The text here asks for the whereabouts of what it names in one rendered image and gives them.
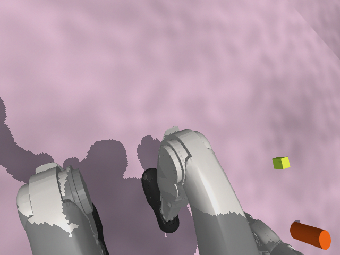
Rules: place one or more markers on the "right robot arm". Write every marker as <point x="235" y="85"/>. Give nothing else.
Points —
<point x="284" y="249"/>

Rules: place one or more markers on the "right robot hand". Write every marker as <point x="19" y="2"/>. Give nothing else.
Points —
<point x="265" y="238"/>

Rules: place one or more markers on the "right robot foot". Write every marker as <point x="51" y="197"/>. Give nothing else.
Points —
<point x="152" y="193"/>

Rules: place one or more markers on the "left robot foot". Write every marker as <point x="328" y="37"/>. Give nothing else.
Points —
<point x="100" y="230"/>

